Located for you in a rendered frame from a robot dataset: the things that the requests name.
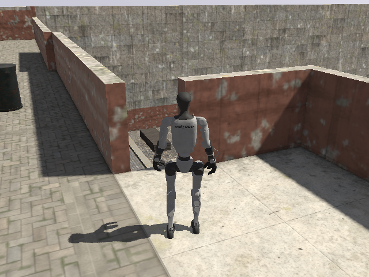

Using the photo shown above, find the left robot hand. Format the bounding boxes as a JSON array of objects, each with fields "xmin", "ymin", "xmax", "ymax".
[{"xmin": 153, "ymin": 160, "xmax": 165, "ymax": 171}]

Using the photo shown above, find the left robot upper arm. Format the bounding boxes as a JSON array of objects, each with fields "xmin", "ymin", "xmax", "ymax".
[{"xmin": 158, "ymin": 117, "xmax": 172, "ymax": 149}]

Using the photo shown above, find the robot right forearm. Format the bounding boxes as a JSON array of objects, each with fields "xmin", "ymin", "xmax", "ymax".
[{"xmin": 205, "ymin": 141, "xmax": 216, "ymax": 164}]

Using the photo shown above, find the right robot hand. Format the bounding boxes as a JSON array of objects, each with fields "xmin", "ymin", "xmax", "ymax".
[{"xmin": 204, "ymin": 162, "xmax": 217, "ymax": 175}]

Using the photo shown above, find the right robot upper arm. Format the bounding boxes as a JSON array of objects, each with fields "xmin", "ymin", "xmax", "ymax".
[{"xmin": 196, "ymin": 117, "xmax": 211, "ymax": 149}]

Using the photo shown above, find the robot left foot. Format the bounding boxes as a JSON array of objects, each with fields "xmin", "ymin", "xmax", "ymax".
[{"xmin": 167, "ymin": 224, "xmax": 175, "ymax": 239}]

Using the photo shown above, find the robot left forearm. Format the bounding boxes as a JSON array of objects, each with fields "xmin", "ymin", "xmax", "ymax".
[{"xmin": 153, "ymin": 141, "xmax": 164, "ymax": 162}]

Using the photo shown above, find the right robot shin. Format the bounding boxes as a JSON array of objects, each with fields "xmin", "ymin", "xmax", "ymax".
[{"xmin": 192, "ymin": 189, "xmax": 201, "ymax": 226}]

